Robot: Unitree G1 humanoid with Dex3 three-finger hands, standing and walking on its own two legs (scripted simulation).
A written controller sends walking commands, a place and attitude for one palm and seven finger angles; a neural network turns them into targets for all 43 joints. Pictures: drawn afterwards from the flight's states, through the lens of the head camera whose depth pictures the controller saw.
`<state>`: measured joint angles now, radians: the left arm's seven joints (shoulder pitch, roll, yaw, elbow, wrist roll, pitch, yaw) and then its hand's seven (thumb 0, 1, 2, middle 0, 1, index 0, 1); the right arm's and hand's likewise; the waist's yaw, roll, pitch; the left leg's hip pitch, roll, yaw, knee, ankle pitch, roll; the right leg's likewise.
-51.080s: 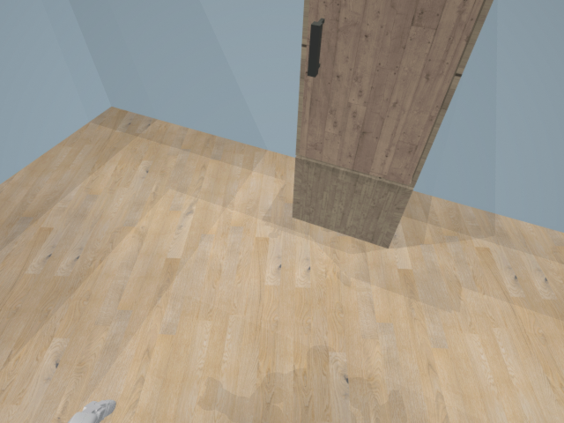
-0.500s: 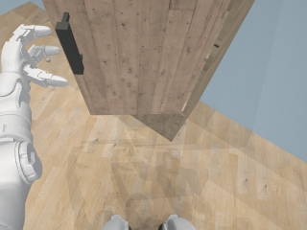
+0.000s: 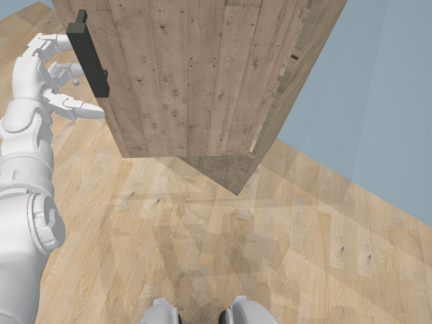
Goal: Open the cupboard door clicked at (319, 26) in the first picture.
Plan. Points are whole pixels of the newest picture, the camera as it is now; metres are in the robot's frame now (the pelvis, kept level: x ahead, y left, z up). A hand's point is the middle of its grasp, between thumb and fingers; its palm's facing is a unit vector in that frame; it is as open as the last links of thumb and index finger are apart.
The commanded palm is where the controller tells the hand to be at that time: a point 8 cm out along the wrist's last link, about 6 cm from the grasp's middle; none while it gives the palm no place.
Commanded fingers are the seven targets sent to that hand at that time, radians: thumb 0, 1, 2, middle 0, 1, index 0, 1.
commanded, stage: slide the fingers in behind the handle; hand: left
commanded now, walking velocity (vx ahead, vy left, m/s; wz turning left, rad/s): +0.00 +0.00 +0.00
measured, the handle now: (92, 56) +0.59 +0.18 +0.11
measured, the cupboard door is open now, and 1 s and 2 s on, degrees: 38 39 39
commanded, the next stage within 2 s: close the thumb around the handle in 1.24 s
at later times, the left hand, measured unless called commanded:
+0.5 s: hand (91, 80) +0.52 +0.17 +0.11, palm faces +0.01 -1.00 +0.00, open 14.0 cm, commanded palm +0.50 +0.21 +0.11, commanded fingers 0.00 -0.50 0.30 -0.30 -1.20 -0.30 -1.20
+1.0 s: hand (103, 82) +0.52 +0.15 +0.10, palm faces +0.04 -1.00 -0.01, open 14.1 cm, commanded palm +0.50 +0.19 +0.11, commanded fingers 0.00 -0.50 0.30 -0.30 -1.20 -0.30 -1.20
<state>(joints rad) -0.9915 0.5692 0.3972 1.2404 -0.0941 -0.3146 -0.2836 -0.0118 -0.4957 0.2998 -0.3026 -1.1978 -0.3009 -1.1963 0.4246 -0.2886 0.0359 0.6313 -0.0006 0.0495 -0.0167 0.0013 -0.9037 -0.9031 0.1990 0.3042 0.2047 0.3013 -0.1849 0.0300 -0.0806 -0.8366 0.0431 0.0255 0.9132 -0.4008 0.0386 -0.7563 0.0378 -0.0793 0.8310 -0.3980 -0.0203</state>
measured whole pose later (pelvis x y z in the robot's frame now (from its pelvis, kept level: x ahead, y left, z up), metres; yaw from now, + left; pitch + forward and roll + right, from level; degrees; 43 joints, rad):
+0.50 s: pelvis +0.01 +0.00 +0.00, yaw +0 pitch +18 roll -3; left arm -0.97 0.50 0.37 1.22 -0.09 -0.33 -0.22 -0.01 -0.50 0.30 -0.28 -1.19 -0.30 -1.20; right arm 0.44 -0.27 0.03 0.64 0.00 0.04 0.01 0.00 -0.90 -0.90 0.20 0.30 0.20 0.30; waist -0.18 0.04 -0.09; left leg -0.82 0.04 0.04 0.90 -0.40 0.04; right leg -0.74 0.04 -0.07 0.83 -0.40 -0.02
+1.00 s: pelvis +0.01 +0.00 +0.00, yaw +1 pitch +18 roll -3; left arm -0.97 0.41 0.31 1.20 -0.10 -0.36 -0.12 -0.01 -0.50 0.30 -0.27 -1.20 -0.26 -1.20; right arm 0.43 -0.26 0.01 0.67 -0.01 0.03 0.03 0.00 -0.90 -0.90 0.20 0.30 0.20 0.30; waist -0.15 0.05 -0.10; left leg -0.81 0.03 0.03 0.90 -0.41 0.03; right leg -0.74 0.03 -0.08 0.84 -0.42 -0.02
